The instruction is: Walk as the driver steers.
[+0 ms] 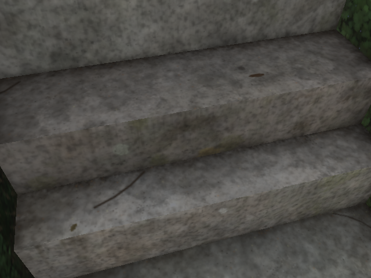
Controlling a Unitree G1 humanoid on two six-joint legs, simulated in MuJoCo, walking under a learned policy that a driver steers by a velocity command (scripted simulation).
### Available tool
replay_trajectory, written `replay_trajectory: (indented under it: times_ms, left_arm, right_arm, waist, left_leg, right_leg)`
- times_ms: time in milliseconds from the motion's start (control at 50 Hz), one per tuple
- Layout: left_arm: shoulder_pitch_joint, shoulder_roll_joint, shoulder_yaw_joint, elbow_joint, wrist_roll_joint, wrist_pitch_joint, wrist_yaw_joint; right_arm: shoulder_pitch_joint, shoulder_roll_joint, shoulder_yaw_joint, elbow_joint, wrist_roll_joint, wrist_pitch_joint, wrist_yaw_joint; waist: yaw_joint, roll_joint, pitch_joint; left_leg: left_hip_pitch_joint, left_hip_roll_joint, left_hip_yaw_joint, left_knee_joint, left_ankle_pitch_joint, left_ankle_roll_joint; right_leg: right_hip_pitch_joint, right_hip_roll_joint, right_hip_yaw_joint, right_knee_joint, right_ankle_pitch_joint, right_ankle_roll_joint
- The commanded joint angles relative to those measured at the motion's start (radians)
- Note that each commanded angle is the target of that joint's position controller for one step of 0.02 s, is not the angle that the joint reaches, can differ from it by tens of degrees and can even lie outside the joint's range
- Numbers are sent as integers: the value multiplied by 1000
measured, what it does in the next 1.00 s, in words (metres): stands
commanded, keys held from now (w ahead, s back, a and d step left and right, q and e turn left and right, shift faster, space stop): w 1.00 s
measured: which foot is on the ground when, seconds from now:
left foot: down 0.00-1.00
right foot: down 0.00-1.00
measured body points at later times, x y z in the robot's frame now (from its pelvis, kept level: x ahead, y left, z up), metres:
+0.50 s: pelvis -0.01 +0.00 +0.00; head -0.01 +0.01 +0.45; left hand +0.11 +0.25 -0.13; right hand +0.12 -0.24 -0.12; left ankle -0.06 +0.11 -0.75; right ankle -0.01 -0.10 -0.75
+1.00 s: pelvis -0.01 +0.01 +0.00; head -0.01 +0.01 +0.45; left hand +0.12 +0.25 -0.13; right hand +0.12 -0.24 -0.12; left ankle -0.06 +0.12 -0.75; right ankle -0.01 -0.11 -0.75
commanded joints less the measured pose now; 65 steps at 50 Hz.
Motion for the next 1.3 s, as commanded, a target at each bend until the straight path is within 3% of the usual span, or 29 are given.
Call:
replay_trajectory:
  times_ms: [20, 400, 580, 620, 940, 980, 1300]
  left_arm:
    - [-48, 106, 17, -42, -2, -13, 1]
    - [-44, 119, 7, -25, 0, -18, -7]
    - [-48, 132, 7, -23, -4, -19, -6]
    - [-44, 128, 4, -21, -1, -19, -8]
    - [-53, 142, 5, -21, -4, -18, -6]
    - [-50, 137, 3, -19, -1, -18, -7]
    - [-57, 142, 3, -17, -1, -17, -7]
  right_arm:
    - [-48, -113, -18, -49, 1, -17, 0]
    - [-44, -125, -1, -37, 3, -25, 8]
    - [-48, -150, -4, -36, 2, -24, 7]
    - [-47, -135, 0, -36, 4, -26, 8]
    - [-53, -160, -3, -32, 3, -24, 6]
    - [-52, -145, 2, -33, 5, -26, 8]
    - [-55, -152, 1, -32, 6, -27, 7]
  waist:
    - [-1, 5, -52]
    - [-2, 5, -42]
    - [-4, 2, -45]
    - [-2, 3, -46]
    - [-5, 2, -52]
    - [-3, 4, -52]
    - [-2, 4, -55]
  left_leg:
    - [-49, 121, -88, -32, 167, -3]
    - [-59, 118, -90, -35, 155, 0]
    - [-57, 117, -92, -35, 161, -2]
    - [-56, 119, -91, -32, 166, -1]
    - [-47, 119, -93, -34, 184, -2]
    - [-47, 121, -91, -31, 188, -1]
    - [-42, 122, -93, -33, 202, -1]
  right_leg:
    - [53, -141, 116, -4, 185, -13]
    - [38, -148, 125, -10, 176, -12]
    - [40, -147, 123, -6, 186, -7]
    - [42, -150, 127, -7, 197, -11]
    - [50, -150, 125, -1, 219, -6]
    - [52, -153, 130, -3, 229, -9]
    - [58, -155, 130, -2, 241, -7]
Keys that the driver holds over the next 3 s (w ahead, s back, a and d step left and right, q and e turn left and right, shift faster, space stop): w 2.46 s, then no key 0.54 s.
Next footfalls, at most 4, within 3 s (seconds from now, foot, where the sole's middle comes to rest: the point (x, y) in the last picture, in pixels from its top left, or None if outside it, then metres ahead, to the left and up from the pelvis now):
none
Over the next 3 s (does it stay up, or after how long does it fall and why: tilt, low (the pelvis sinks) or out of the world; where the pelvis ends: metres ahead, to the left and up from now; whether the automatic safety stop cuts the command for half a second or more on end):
stays up -0.01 0.02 0.00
